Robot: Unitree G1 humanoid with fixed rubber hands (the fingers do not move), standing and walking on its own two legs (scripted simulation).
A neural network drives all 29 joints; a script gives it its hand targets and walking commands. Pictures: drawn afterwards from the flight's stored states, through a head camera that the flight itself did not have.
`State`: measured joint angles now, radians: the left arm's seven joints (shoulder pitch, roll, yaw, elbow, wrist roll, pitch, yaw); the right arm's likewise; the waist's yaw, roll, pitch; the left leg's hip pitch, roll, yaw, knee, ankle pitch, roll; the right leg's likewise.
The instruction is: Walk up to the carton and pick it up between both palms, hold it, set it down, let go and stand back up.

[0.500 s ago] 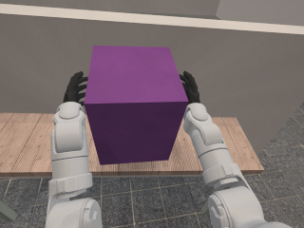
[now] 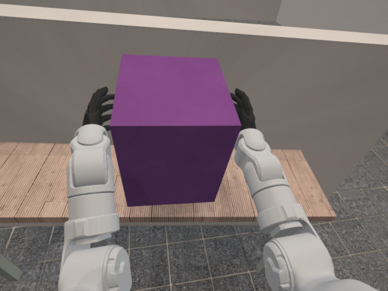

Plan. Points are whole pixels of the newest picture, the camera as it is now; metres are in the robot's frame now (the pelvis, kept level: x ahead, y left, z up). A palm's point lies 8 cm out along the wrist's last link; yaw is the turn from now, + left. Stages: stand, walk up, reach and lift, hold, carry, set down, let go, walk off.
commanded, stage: hold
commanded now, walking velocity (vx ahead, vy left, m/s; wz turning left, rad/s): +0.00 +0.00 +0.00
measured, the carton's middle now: (171, 133) +0.40 +0.01 +0.14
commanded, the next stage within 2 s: none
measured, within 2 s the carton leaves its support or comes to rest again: neither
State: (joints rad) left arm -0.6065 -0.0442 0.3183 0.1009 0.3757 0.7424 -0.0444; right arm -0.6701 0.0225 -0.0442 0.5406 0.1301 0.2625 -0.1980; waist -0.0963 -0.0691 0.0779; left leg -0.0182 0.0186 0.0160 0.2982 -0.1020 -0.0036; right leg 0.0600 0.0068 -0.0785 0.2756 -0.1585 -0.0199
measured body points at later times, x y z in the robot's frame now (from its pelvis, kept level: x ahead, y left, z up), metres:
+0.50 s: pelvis +0.00 +0.00 +0.00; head -0.04 +0.03 +0.45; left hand +0.37 +0.16 +0.19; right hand +0.37 -0.13 +0.19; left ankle +0.05 +0.12 -0.75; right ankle +0.01 -0.10 -0.75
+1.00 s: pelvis +0.00 +0.00 +0.00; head -0.04 +0.03 +0.45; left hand +0.37 +0.16 +0.18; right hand +0.37 -0.13 +0.18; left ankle +0.05 +0.12 -0.75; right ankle +0.01 -0.10 -0.75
